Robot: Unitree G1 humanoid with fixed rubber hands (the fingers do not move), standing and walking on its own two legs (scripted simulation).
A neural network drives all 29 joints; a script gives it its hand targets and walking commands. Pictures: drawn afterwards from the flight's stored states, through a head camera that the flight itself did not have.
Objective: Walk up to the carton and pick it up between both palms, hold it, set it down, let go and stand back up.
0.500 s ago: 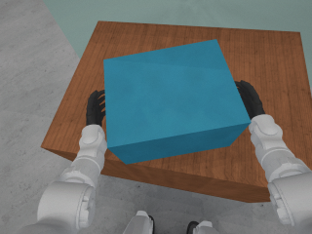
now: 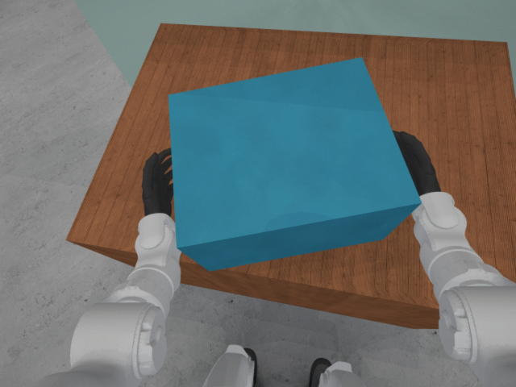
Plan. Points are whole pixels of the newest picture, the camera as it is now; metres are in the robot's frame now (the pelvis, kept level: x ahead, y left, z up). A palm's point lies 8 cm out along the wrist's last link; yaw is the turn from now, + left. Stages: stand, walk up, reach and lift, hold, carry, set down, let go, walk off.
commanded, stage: reach and lift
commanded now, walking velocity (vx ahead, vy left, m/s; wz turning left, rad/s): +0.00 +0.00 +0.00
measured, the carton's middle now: (280, 170) +0.47 +0.05 -0.04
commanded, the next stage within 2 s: none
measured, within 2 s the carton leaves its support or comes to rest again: leaves its support in 1.20 s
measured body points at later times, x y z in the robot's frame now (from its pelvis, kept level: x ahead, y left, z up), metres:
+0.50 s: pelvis +0.00 +0.00 +0.00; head +0.18 -0.01 +0.41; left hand +0.39 +0.25 -0.03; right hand +0.47 -0.16 -0.03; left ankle +0.00 +0.14 -0.67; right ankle +0.01 -0.10 -0.67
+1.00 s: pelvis +0.00 +0.00 +0.00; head +0.17 -0.01 +0.42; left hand +0.39 +0.25 -0.03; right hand +0.46 -0.16 -0.03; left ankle +0.00 +0.14 -0.67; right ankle +0.01 -0.10 -0.67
